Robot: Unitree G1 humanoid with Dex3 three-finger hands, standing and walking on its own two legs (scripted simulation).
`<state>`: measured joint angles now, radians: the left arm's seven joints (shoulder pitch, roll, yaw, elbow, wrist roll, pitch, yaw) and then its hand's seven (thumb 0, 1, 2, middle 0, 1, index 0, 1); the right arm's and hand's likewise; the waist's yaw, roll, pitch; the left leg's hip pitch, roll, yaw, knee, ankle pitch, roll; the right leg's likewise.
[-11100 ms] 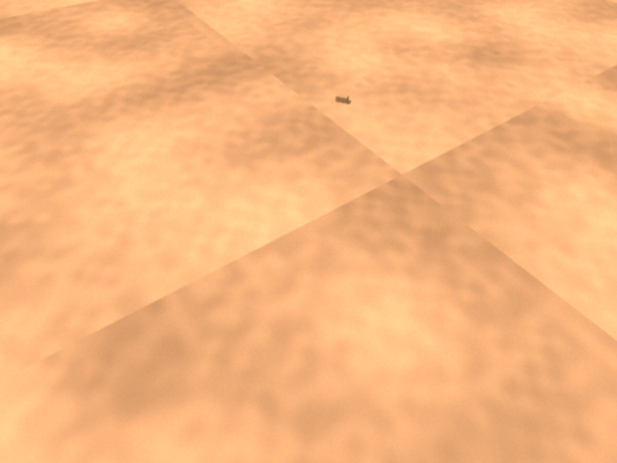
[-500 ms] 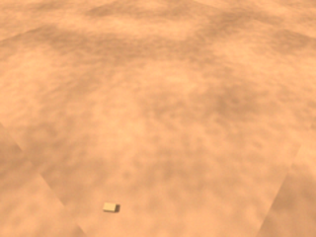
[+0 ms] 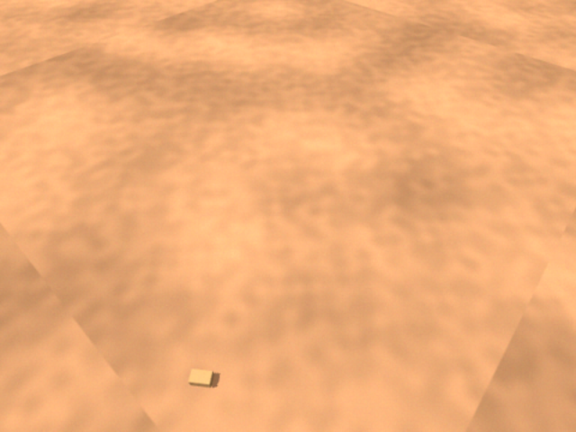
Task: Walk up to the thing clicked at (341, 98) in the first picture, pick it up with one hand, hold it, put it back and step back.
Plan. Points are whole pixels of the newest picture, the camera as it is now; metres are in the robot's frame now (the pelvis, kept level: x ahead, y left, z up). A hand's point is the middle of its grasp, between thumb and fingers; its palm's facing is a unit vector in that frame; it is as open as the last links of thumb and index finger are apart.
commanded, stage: stand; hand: left
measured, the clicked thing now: (201, 378) +0.42 +0.29 -0.77
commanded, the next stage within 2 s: rise first in 1.44 s
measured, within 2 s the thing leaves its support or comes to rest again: neither
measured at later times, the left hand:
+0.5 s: hand out of the picture +0.07 +0.26 -0.16, palm faces -0.04 -0.94 -0.35, open 7.3 cm
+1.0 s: hand out of the picture +0.08 +0.26 -0.16, palm faces -0.03 -0.94 -0.35, open 7.3 cm
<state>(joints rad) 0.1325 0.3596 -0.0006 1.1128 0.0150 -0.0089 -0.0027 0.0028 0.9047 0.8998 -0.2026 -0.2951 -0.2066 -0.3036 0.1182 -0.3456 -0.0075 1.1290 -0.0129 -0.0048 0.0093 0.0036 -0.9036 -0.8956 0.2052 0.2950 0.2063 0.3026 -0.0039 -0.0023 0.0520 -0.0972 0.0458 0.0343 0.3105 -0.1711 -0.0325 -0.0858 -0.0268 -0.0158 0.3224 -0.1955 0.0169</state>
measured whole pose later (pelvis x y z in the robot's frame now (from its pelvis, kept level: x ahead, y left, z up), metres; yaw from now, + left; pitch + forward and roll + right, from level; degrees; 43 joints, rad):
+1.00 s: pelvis +0.01 +0.00 +0.00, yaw +0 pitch -2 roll +0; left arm 0.13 0.36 0.00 1.11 0.01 -0.01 0.00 0.00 0.90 0.90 -0.20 -0.30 -0.21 -0.30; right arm 0.11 -0.35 -0.01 1.12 -0.01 -0.01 0.01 0.00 -0.90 -0.90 0.21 0.30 0.21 0.30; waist 0.00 0.00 0.05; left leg -0.10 0.04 0.03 0.31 -0.18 -0.03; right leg -0.08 -0.03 -0.02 0.32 -0.20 0.02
